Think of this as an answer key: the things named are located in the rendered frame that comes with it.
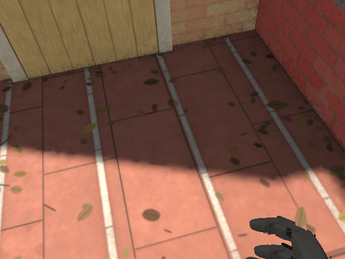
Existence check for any robot right hand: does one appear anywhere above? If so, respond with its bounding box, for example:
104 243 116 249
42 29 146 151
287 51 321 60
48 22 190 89
246 216 332 259

